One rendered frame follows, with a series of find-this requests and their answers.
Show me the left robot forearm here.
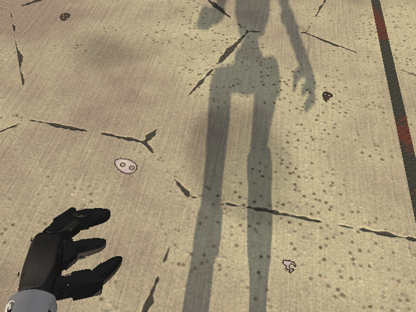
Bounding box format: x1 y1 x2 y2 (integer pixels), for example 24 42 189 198
5 289 57 312

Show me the robot left hand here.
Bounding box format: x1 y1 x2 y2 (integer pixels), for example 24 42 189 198
18 207 123 301

